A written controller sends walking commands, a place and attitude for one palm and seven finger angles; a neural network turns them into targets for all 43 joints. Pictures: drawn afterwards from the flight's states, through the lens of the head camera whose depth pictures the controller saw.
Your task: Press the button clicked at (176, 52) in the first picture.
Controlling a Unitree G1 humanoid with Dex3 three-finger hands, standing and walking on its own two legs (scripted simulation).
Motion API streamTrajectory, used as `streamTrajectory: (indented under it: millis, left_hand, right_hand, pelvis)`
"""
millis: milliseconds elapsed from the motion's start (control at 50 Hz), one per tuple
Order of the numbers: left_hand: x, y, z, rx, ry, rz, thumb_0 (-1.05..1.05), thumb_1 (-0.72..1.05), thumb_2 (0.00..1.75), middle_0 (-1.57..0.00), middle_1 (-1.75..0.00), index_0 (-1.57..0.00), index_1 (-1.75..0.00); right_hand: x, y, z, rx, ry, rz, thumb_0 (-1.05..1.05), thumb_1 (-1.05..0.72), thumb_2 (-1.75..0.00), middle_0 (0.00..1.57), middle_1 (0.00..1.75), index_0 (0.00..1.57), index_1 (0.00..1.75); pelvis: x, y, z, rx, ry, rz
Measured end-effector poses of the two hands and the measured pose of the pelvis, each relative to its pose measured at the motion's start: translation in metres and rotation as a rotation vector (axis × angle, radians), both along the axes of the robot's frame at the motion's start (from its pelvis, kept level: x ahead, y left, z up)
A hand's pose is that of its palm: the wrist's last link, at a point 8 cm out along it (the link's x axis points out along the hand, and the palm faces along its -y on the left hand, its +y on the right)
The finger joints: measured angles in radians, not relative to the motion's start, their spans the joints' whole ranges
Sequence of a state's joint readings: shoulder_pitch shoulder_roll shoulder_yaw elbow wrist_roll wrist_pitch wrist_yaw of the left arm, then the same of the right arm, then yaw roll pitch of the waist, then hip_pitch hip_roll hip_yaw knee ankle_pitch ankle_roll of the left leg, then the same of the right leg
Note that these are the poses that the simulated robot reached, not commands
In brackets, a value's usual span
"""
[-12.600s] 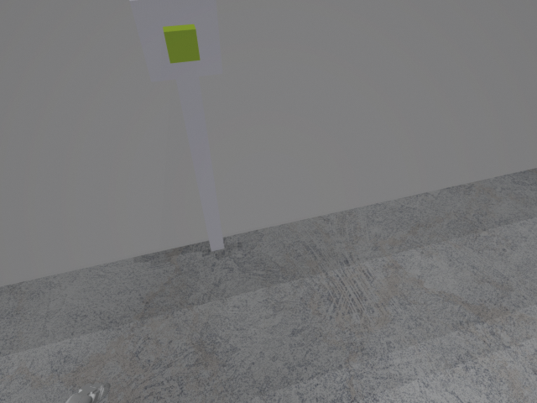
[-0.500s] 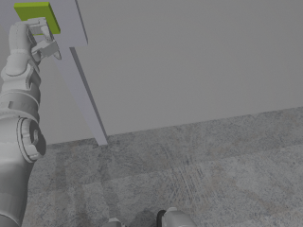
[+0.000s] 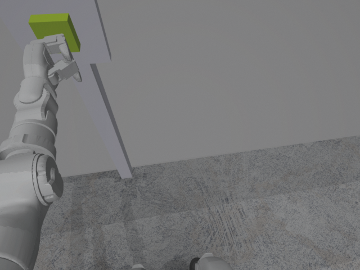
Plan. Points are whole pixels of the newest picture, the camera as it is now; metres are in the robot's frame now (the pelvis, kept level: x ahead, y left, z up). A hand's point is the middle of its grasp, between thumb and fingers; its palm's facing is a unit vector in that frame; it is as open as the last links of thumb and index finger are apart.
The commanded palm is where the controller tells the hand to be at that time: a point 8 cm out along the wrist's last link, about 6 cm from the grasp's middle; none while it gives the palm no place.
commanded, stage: pull the fist back off the button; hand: left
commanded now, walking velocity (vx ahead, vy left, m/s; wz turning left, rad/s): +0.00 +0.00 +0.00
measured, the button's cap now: (57, 32) +0.58 +0.22 +0.18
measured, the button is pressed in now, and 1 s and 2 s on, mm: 3 0 0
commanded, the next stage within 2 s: draw the hand back to the body in 0.68 s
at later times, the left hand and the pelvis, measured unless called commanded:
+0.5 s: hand (75, 87) +0.46 +0.17 +0.14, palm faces +0.10 -1.00 +0.00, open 3.1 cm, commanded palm +0.42 +0.22 +0.15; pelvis +0.03 +0.00 +0.01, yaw -1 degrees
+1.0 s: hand (67, 100) +0.41 +0.17 +0.16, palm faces +0.06 -1.00 +0.00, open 3.1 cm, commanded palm +0.36 +0.23 +0.16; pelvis +0.01 -0.01 +0.02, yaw -1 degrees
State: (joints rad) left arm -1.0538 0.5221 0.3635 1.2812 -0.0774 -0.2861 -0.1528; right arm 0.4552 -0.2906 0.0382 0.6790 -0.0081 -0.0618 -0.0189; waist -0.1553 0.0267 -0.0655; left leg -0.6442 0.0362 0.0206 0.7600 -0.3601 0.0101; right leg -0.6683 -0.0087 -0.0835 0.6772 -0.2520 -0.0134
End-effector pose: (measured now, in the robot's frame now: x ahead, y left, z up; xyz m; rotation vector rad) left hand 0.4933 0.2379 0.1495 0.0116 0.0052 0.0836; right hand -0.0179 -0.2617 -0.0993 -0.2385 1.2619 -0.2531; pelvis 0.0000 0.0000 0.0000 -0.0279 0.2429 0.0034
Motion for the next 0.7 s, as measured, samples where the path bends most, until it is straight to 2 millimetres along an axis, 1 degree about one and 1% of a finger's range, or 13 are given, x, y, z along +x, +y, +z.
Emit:
streamTrajectory:
  millis: [200,280,360,440,560,640,700]
  left_hand:
    - [-0.009,-0.005,-0.004,-0.001,-0.017,-0.007,-0.02,0.87,0.93,-1.30,-1.50,-1.30,-1.50]
    - [-0.018,-0.011,-0.005,-0.003,-0.036,-0.021,0.00,0.89,0.92,-1.30,-1.50,-1.30,-1.50]
    - [-0.031,-0.015,-0.008,-0.020,-0.037,-0.021,0.01,0.89,0.91,-1.30,-1.50,-1.30,-1.50]
    - [-0.046,-0.014,-0.011,-0.012,-0.028,-0.003,0.01,0.90,0.91,-1.30,-1.50,-1.30,-1.50]
    - [-0.073,-0.009,-0.004,0.002,-0.053,0.017,0.01,0.90,0.90,-1.30,-1.50,-1.30,-1.50]
    - [-0.091,-0.010,0.003,0.003,-0.062,0.006,0.01,0.90,0.90,-1.30,-1.50,-1.30,-1.50]
    - [-0.098,-0.008,0.001,-0.007,-0.031,0.011,0.01,0.90,0.90,-1.30,-1.50,-1.30,-1.50]
  right_hand:
    - [0.046,0.002,0.001,0.016,-0.111,-0.003,0.01,-0.90,-0.89,0.20,0.30,0.20,0.30]
    - [0.067,0.004,0.002,0.030,-0.154,0.000,0.01,-0.90,-0.89,0.20,0.30,0.20,0.30]
    - [0.091,0.006,0.004,0.047,-0.201,0.011,0.01,-0.90,-0.89,0.20,0.30,0.20,0.30]
    - [0.117,0.008,0.008,0.059,-0.259,0.034,0.01,-0.90,-0.89,0.20,0.30,0.20,0.30]
    - [0.152,0.011,0.016,0.066,-0.347,0.077,0.01,-0.90,-0.89,0.20,0.30,0.20,0.30]
    - [0.171,0.013,0.022,0.069,-0.400,0.109,0.01,-0.90,-0.89,0.20,0.30,0.20,0.30]
    - [0.181,0.015,0.026,0.065,-0.426,0.130,0.01,-0.90,-0.89,0.20,0.30,0.20,0.30]
  pelvis:
    - [0.013,0.001,0.004,0.006,-0.036,-0.020]
    - [0.021,0.002,0.007,0.008,-0.050,-0.030]
    - [0.029,0.002,0.009,0.010,-0.072,-0.033]
    - [0.033,0.000,0.012,0.011,-0.095,-0.029]
    - [0.034,-0.002,0.015,0.013,-0.132,-0.018]
    - [0.032,-0.004,0.016,0.015,-0.157,-0.007]
    - [0.028,-0.005,0.017,0.019,-0.174,0.006]
